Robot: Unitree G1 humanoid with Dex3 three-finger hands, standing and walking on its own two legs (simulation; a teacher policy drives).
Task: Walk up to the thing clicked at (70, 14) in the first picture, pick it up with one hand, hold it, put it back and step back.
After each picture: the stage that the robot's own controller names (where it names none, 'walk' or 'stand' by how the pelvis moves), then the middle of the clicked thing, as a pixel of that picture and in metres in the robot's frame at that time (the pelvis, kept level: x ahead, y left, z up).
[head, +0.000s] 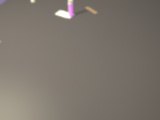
stand; (70, 8) +2.19 +0.17 -0.65
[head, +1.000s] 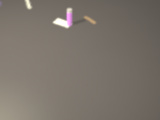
walk; (69, 17) +2.06 +0.15 -0.65
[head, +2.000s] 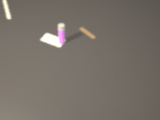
walk; (61, 34) +1.40 +0.17 -0.65
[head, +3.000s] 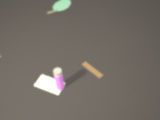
walk; (59, 79) +0.84 +0.20 -0.63
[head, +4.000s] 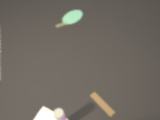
walk; (61, 119) +0.47 +0.22 -0.64
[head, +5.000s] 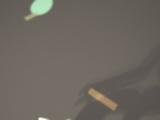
stand; out of the picture +0.32 +0.08 -0.61
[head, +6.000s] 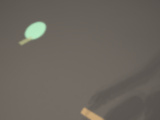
stand; out of the picture +0.29 +0.14 -0.66
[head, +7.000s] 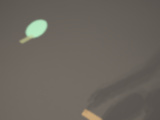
stand; out of the picture +0.25 +0.14 -0.65
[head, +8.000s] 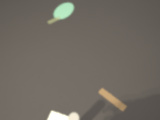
walk; out of the picture +0.39 +0.12 -0.64
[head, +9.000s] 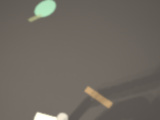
stand; out of the picture +0.38 +0.12 -0.63
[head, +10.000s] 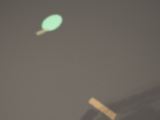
stand; out of the picture +0.39 +0.12 -0.66
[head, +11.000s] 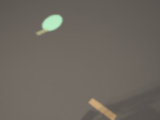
stand; out of the picture +0.38 +0.12 -0.66
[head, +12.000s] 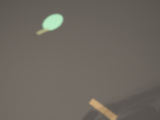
stand; out of the picture +0.37 +0.11 -0.66
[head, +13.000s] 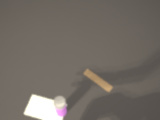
go down; (60, 107) +0.40 +0.12 -0.54
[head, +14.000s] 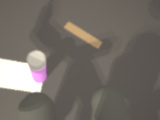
go down; (38, 69) +0.46 +0.15 -0.27
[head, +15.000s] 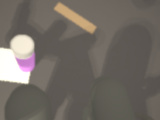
close in; (25, 56) +0.45 +0.16 -0.22
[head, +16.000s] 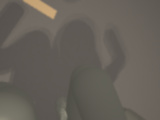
rest palm; out of the picture +0.45 +0.19 -0.17
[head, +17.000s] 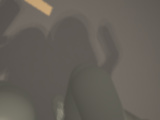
lift; out of the picture +0.44 +0.20 -0.17
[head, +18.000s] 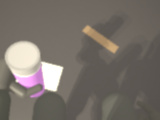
lift; (30, 75) +0.35 +0.18 -0.02
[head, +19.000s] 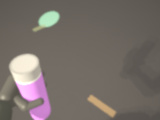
hold; (34, 91) +0.31 +0.16 +0.06
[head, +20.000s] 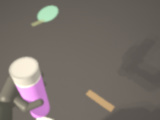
hold; (33, 92) +0.31 +0.17 +0.04
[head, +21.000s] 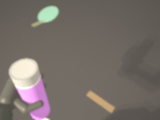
hold; (33, 93) +0.31 +0.17 +0.04
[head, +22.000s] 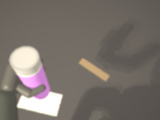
crouch; (34, 78) +0.37 +0.15 -0.02
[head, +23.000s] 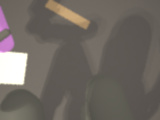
lower; out of the picture +0.52 +0.19 -0.05
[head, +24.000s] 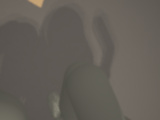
lower; out of the picture +0.48 +0.24 -0.18
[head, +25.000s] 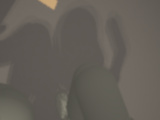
lower; out of the picture +0.45 +0.22 -0.17
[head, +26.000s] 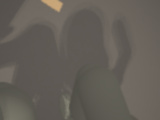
lower; out of the picture +0.45 +0.22 -0.17
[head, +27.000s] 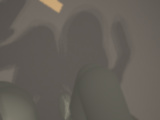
lower; out of the picture +0.44 +0.21 -0.17
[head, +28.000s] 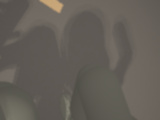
loosen; out of the picture +0.44 +0.20 -0.18
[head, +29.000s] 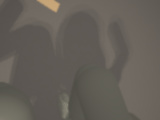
rise; out of the picture +0.43 +0.21 -0.18
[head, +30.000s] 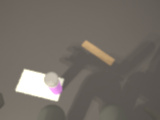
walk; (54, 84) +0.43 +0.14 -0.41
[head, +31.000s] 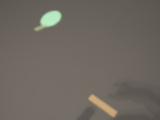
stand; out of the picture +0.38 +0.12 -0.59
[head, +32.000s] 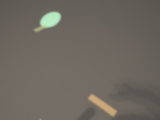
stand; out of the picture +0.39 +0.12 -0.59
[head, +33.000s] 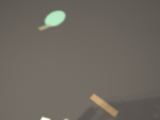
stand; out of the picture +0.39 +0.11 -0.62
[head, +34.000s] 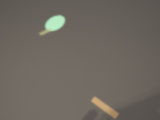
stand; out of the picture +0.39 +0.12 -0.65
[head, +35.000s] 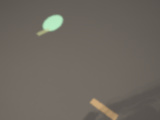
stand; out of the picture +0.36 +0.12 -0.66
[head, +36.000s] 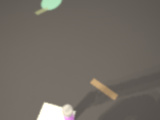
walk; (68, 115) +0.41 +0.11 -0.64
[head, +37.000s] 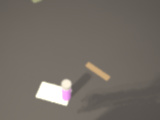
walk; (66, 91) +0.58 +0.09 -0.64
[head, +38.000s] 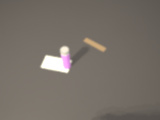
walk; (65, 58) +0.89 +0.19 -0.62
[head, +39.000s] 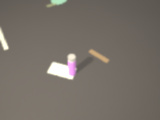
stand; (71, 65) +0.98 +0.10 -0.65
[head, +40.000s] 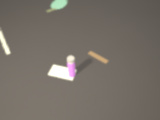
stand; (71, 67) +1.02 +0.13 -0.66
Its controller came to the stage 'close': yes
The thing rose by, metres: 0.69
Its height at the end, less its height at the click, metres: +0.00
